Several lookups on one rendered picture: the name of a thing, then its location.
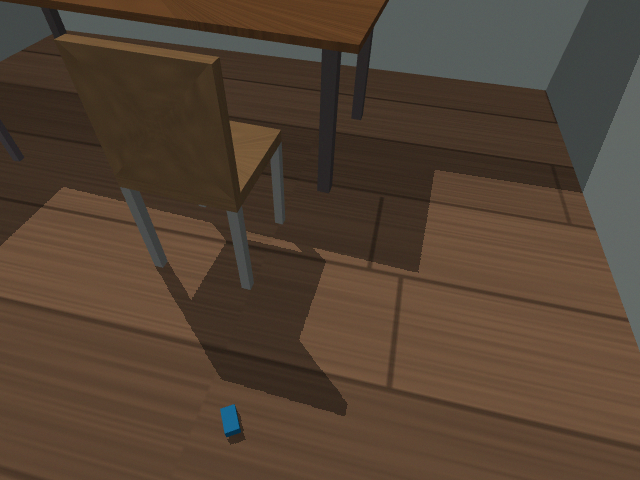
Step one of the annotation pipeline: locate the table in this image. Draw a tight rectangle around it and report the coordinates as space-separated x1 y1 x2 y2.
0 0 389 193

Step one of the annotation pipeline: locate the small box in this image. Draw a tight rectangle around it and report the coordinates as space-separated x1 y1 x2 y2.
220 404 241 437

